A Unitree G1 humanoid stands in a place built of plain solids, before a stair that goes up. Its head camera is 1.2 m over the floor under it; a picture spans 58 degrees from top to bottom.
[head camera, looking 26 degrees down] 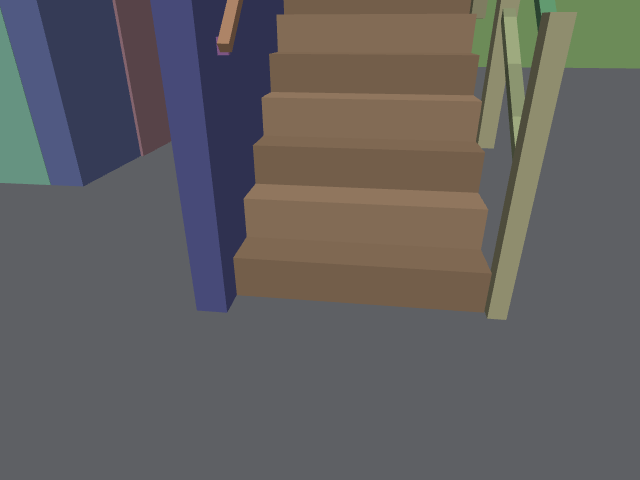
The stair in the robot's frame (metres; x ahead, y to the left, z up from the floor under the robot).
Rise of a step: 0.21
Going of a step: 0.24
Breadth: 1.20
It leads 7 degrees to the right of straight ahead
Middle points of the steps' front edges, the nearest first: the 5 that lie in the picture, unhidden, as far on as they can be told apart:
1.76 -0.18 0.21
1.99 -0.21 0.43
2.23 -0.24 0.64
2.46 -0.27 0.85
2.70 -0.30 1.07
